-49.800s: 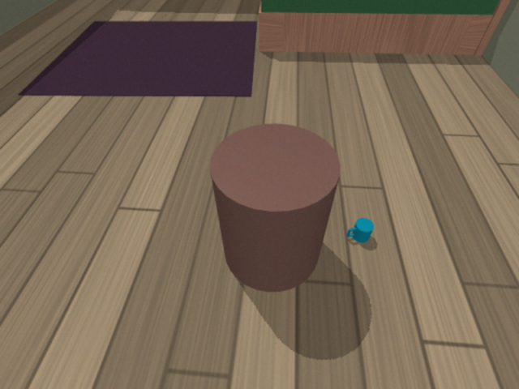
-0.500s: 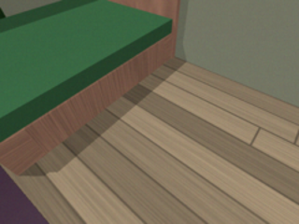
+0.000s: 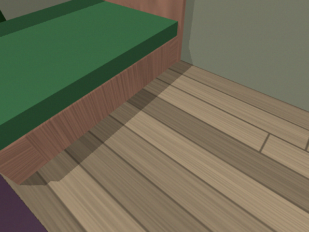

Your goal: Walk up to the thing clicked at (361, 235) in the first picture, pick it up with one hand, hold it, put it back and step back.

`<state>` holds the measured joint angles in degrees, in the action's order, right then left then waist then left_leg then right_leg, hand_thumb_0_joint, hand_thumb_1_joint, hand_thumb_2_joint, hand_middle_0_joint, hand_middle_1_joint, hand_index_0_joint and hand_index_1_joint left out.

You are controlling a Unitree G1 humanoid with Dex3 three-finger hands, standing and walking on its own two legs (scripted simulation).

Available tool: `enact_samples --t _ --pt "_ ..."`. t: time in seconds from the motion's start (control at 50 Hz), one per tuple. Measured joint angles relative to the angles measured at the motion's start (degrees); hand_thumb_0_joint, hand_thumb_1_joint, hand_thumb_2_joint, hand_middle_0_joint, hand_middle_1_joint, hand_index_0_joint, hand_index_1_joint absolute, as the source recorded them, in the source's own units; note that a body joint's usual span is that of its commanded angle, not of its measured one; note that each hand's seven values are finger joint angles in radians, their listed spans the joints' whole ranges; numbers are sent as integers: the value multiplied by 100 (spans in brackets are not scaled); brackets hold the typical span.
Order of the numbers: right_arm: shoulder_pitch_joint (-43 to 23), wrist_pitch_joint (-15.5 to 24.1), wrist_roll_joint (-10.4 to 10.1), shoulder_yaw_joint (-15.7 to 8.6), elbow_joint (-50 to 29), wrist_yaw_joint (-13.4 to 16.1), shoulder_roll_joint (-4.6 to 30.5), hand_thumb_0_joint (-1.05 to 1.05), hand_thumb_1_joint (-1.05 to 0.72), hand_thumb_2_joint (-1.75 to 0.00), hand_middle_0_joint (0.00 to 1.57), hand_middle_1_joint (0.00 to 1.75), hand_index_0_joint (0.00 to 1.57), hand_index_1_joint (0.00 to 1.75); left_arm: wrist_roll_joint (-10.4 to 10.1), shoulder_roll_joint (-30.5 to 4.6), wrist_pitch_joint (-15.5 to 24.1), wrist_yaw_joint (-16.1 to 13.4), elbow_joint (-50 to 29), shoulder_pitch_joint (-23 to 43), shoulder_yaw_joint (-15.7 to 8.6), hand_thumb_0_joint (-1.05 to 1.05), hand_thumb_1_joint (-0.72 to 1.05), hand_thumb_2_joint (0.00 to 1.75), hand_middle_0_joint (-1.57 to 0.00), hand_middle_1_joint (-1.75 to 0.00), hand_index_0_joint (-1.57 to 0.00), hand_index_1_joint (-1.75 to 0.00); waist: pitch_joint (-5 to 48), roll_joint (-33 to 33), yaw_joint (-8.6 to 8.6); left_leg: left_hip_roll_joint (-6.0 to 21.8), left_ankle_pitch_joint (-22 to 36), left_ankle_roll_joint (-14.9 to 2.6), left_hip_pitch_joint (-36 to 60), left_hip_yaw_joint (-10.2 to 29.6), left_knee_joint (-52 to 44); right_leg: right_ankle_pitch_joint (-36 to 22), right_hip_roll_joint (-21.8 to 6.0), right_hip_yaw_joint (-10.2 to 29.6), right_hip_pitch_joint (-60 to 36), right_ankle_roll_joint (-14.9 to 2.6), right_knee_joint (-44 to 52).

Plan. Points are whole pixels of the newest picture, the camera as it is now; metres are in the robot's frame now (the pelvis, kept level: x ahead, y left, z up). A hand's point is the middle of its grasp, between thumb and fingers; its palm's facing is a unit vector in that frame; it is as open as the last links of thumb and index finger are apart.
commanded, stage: stand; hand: left
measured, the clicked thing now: out of the picture -0.23 -1.02 -0.74
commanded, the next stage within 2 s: walk up in 0.90 s
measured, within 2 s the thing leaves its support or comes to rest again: neither
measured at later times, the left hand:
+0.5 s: hand out of the picture +0.07 +0.26 -0.15, palm faces -0.02 -0.94 -0.35, open 7.3 cm
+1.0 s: hand out of the picture +0.08 +0.27 -0.15, palm faces +0.03 -0.94 -0.34, open 7.3 cm
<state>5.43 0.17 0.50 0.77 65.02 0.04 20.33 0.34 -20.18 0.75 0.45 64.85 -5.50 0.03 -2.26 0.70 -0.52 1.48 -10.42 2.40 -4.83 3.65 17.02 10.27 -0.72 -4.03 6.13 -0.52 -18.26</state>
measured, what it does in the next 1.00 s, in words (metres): stands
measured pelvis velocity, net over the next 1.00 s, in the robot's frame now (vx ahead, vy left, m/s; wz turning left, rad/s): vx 0.01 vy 0.00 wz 0.02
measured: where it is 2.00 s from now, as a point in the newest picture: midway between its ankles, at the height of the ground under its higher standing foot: (154, 204)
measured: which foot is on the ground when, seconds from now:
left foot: down 0.00-0.94, up 0.96-1.00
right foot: down 0.00-1.00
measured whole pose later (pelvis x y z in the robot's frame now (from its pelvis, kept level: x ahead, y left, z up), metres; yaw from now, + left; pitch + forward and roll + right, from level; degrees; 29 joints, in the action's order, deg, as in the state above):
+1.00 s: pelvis +0.01 +0.00 +0.00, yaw +1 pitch -1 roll +0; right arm 10.5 0.0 2.1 -1.9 61.9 -2.0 21.4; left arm 1.9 -20.7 2.2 2.7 60.5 -9.2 -3.1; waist -1.2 0.6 -0.8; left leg 1.5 -24.1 -1.2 -13.3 1.6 35.3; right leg 15.8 -1.0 -5.0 7.2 -2.6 -21.6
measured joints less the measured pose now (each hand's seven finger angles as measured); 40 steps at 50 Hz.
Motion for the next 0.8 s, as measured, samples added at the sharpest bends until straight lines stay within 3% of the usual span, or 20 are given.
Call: enact_samples --t 0.8 --pt "206 -11 12 12 -31 -7 6 0 -90 -90 21 30 20 30 7 -12 -5 9 -26 -113 22 0 91 90 -21 -30 -20 -30 -25 -5 13 20 -14 6 -19 -42 26 4 20 42 43 -12 -38"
